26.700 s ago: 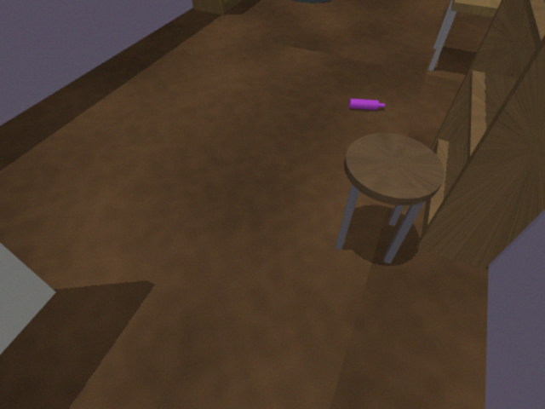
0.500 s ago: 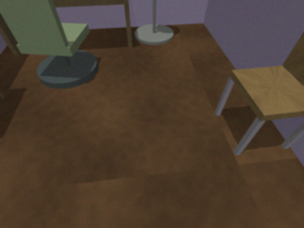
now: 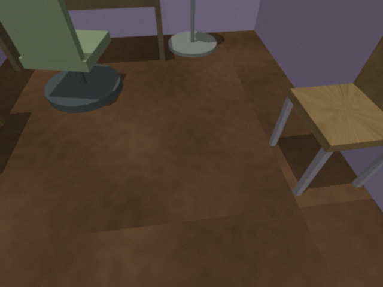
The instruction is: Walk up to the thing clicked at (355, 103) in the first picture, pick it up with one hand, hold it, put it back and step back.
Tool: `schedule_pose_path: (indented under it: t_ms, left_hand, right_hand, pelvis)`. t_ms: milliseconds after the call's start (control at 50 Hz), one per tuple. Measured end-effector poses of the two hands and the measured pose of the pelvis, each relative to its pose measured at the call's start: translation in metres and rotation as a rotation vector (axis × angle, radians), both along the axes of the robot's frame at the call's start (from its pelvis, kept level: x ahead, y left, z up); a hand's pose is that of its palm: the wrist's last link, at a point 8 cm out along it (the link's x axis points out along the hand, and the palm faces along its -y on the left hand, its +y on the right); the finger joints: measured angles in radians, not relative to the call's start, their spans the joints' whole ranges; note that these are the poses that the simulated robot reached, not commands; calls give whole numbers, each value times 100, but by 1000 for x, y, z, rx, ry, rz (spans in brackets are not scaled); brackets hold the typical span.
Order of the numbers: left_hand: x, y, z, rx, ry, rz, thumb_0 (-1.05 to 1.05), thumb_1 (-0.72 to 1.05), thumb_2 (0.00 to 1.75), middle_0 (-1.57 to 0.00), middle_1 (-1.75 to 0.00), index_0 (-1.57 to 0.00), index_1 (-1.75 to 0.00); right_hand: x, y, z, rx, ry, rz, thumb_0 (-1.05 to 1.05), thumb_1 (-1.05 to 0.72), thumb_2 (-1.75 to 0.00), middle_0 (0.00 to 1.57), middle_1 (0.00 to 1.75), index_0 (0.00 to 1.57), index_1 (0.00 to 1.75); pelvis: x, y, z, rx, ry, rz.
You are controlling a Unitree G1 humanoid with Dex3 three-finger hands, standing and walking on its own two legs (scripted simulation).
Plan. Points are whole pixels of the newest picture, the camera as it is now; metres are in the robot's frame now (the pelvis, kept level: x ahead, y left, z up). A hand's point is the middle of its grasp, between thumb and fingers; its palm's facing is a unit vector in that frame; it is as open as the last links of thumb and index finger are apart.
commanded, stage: stand
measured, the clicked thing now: out of the picture -0.03 -0.39 -0.75
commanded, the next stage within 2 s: walk up in 0.54 s
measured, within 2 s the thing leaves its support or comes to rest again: neither
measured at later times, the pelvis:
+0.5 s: pelvis +0.00 +0.00 +0.00, yaw +0 degrees
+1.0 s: pelvis +0.12 +0.08 -0.02, yaw +2 degrees
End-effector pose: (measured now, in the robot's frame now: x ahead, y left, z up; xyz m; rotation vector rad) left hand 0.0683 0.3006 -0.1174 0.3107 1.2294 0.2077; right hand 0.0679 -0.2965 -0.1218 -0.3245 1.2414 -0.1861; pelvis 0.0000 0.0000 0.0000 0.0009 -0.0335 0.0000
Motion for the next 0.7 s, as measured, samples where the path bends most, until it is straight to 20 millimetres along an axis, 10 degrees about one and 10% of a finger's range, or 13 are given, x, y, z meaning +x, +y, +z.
schedule_pose_path:
  t_ms: [560,700]
  left_hand:
    - [-2,3,0,-4,8,0,0,90,90,-20,-30,-20,-30]
    - [-12,33,8,3,-67,66,0,90,90,-20,-30,-21,-30]
  right_hand:
    - [-1,1,0,5,2,-3,0,-91,-89,20,30,20,29]
    - [28,-6,12,-21,-2,58,1,-90,-89,20,30,20,29]
  pelvis:
    - [2,1,0,0,3,-1]
    - [20,14,-2,-5,8,42]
